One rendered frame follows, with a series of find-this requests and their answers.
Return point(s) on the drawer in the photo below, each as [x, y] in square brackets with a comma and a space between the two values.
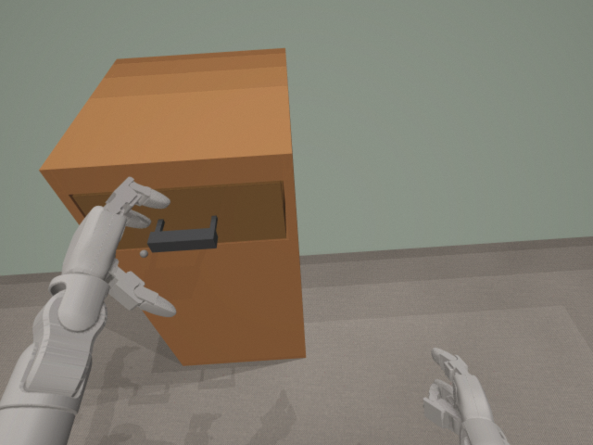
[245, 212]

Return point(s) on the cabinet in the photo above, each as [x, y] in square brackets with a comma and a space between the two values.
[192, 120]

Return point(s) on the robot left hand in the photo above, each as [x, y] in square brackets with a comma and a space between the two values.
[93, 246]

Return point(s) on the robot right hand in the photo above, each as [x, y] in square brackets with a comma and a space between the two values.
[464, 401]

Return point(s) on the robot left forearm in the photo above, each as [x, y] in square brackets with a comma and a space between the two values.
[46, 387]

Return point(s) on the handle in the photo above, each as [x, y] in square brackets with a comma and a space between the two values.
[177, 240]

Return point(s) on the robot right forearm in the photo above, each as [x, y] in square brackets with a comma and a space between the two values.
[479, 431]

